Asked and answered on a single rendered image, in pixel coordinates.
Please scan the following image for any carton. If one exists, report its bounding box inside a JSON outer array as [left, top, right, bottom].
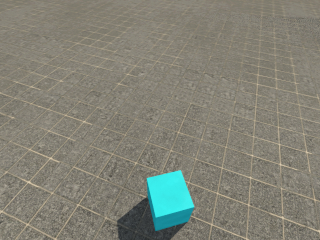
[[146, 170, 194, 231]]

